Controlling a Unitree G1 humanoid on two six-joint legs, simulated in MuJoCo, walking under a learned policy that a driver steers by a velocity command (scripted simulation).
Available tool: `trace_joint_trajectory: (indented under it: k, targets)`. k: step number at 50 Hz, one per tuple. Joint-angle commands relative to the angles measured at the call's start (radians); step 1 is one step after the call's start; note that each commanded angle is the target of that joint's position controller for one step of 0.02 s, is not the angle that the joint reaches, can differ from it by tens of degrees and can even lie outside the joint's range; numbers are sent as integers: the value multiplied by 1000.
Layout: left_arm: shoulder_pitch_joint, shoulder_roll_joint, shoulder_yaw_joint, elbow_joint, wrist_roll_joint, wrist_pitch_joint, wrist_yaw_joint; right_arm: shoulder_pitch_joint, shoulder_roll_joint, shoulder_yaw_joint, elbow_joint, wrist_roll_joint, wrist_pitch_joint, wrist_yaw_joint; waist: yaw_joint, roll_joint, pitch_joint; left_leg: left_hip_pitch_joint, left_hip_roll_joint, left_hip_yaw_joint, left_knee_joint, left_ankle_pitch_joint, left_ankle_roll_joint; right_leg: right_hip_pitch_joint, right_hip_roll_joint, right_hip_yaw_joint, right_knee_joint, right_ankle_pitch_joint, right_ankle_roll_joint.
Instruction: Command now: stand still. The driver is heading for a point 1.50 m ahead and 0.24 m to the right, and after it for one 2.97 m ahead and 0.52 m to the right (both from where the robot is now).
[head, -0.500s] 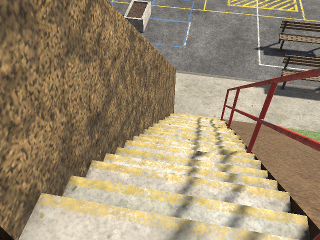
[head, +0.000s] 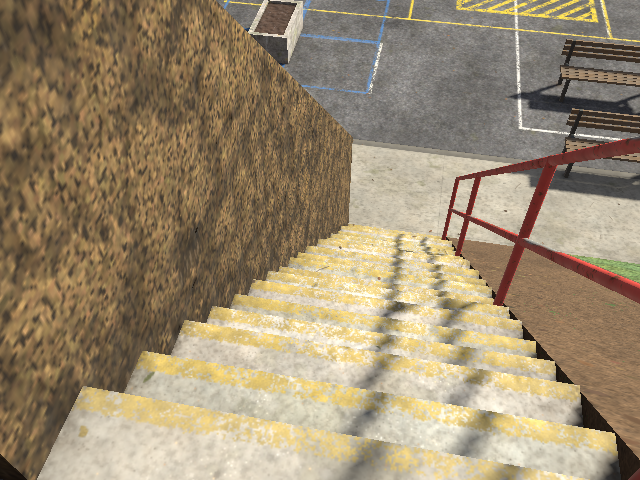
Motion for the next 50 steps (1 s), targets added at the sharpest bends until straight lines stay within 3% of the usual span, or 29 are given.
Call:
trace_joint_trajectory:
  k: [1,2,4,6,7,8,11,12,14,15,16,17,18,20,23,28,33,34,36,38,39,40,41,42,43,44,45,47,50]
  targets:
    - [119,74,11,2,0,-2,2,59,-84,-11,-11,0,-3,-2,0,-8,45,115,9,-8,-39,170,45,-165,-33,29,-114,164,-13]
    - [142,69,11,12,-1,0,3,79,-74,-9,-1,0,-2,-2,1,-15,25,121,-8,12,-29,67,43,-158,-27,24,-123,54,-18]
    - [138,115,27,1,-15,4,10,67,-81,-16,-7,10,-2,-4,10,-68,74,30,-69,78,64,-258,49,-195,-53,83,-158,-303,-74]
    - [167,183,49,-20,-29,-8,12,-18,-68,-15,-55,14,-27,5,49,-156,163,-179,-71,108,233,-283,61,-163,-221,309,-282,-527,-171]
    - [163,214,62,-28,-31,-21,11,-59,-52,-10,-80,16,-46,16,59,-189,207,-254,-21,68,331,-235,78,-159,-316,426,-322,-516,-223]
    - [156,200,61,-35,-21,-36,9,-83,-59,-13,-99,19,-64,26,60,-179,227,-357,19,29,414,-273,92,-108,-363,474,-327,-438,-251]
    - [121,162,53,-56,-29,-55,-6,-81,-81,-20,-126,33,-106,52,36,-130,196,-407,66,5,316,-315,117,15,-328,369,-260,-209,-211]
    - [102,170,53,-63,-30,-52,-10,-56,-85,-25,-117,33,-113,58,16,-116,168,-274,35,52,218,-281,113,-41,-282,296,-235,-169,-188]
    - [55,193,52,-76,-28,-45,-14,153,-83,-48,-28,31,-110,63,-83,-100,79,148,-84,164,88,-45,89,-254,-185,171,-96,-8,-149]
    - [21,197,49,-89,-29,-51,-14,294,-112,-68,11,28,-105,61,-151,-49,20,313,-67,108,61,-21,101,-337,-136,104,87,174,-114]
    - [-21,135,31,-126,-19,-61,-16,437,-216,-92,21,15,-103,50,-193,223,-50,426,186,-284,-118,-131,187,-470,-32,-26,519,112,-35]
    - [15,50,17,-151,-41,-85,-15,474,-228,-75,16,-9,-118,64,-150,331,-119,478,362,-771,-324,-210,322,-634,72,95,780,-194,-29]
    - [13,85,28,-153,-69,-100,-17,360,-187,-56,-6,-5,-132,66,-87,194,-26,400,402,-762,-319,-286,326,-723,-2,173,914,-153,-54]
    - [-44,114,33,-163,-55,-107,-25,188,-118,-25,-69,6,-135,70,-38,49,67,260,301,-451,-298,-222,240,-733,-100,142,895,38,-88]
    - [-19,148,61,-151,-27,-81,-36,210,-79,1,-68,-12,-115,68,-6,71,65,162,168,-187,-310,72,181,-602,-142,86,740,176,-61]
    - [-234,111,51,-252,-20,-57,-40,280,-135,4,-72,-22,-104,33,-31,49,101,214,182,-100,-321,313,197,-719,-143,59,458,307,-10]
    - [-410,100,35,-327,-27,-63,-81,287,-157,6,-84,-20,-100,19,-61,57,124,169,164,42,-328,375,163,-578,-69,-14,226,428,-45]
    - [-390,104,37,-332,-26,-59,-88,287,-161,2,-80,-31,-100,26,-49,84,89,144,154,86,-288,465,164,-474,-48,-24,260,419,-50]
    - [-358,119,40,-347,-32,-54,-95,275,-175,-6,-79,-11,-96,17,-8,112,59,185,182,116,-188,667,164,-393,-5,-44,251,323,-83]
    - [-128,187,71,-288,-23,-50,-95,215,-217,-21,-98,-13,-83,11,106,145,-53,225,196,131,56,985,146,-168,65,-71,290,213,-127]
    - [46,232,96,-242,-22,-49,-100,171,-233,-25,-107,3,-77,14,202,121,-120,172,164,153,301,938,116,25,79,-55,192,263,-157]
    - [151,337,119,-229,-27,-42,-83,201,-197,-18,-120,-7,-85,16,201,-96,-188,1,55,180,738,479,70,192,-103,266,81,297,-229]
    - [45,336,94,-272,-22,-55,-89,390,-49,15,-125,-29,-123,45,6,-279,-305,-310,-108,-19,1057,-378,41,397,-299,758,-7,355,-417]
    - [43,267,87,-281,-10,-60,-97,285,-114,-6,-168,9,-158,62,70,-228,-293,-419,-95,-154,1102,-326,64,317,-311,841,-167,188,-436]
    - [-19,223,80,-301,-12,-63,-97,161,-173,-19,-216,32,-161,57,69,-139,-143,-459,-56,-137,1079,-269,78,180,-277,714,-189,137,-394]
    - [-116,205,69,-332,-10,-66,-101,113,-190,-26,-242,21,-153,39,21,-3,-61,-419,-12,-126,1017,-185,76,-3,-242,590,-195,224,-359]
    - [-163,178,57,-353,-4,-73,-101,136,-200,-38,-239,4,-131,21,-15,15,-65,-341,25,-123,955,-143,68,-113,-202,496,-186,290,-336]
    - [-168,157,46,-370,-4,-82,-90,153,-201,-50,-273,-5,-95,4,-51,10,-64,-275,60,-126,830,-116,53,-202,-142,428,-178,328,-313]
    - [-88,196,52,-367,-5,-76,-45,42,-187,-53,-359,-40,-78,-17,-42,-20,-38,-301,56,-93,571,-70,27,-245,-89,376,-146,503,-292]
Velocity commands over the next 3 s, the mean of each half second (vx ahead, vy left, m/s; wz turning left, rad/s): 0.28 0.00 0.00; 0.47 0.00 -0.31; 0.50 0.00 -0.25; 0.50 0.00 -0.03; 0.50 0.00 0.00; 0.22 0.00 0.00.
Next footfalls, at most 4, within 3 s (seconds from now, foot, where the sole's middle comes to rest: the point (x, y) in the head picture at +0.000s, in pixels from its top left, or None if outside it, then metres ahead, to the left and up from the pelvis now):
0.78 right None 0.46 -0.07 -0.77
1.48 left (286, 420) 0.73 0.12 -0.99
2.04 right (398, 389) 0.92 -0.20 -1.20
2.52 left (323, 347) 1.18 0.02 -1.38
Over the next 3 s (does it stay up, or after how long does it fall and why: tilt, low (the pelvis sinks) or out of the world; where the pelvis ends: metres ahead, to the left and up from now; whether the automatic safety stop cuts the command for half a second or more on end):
stays up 1.29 -0.14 -0.86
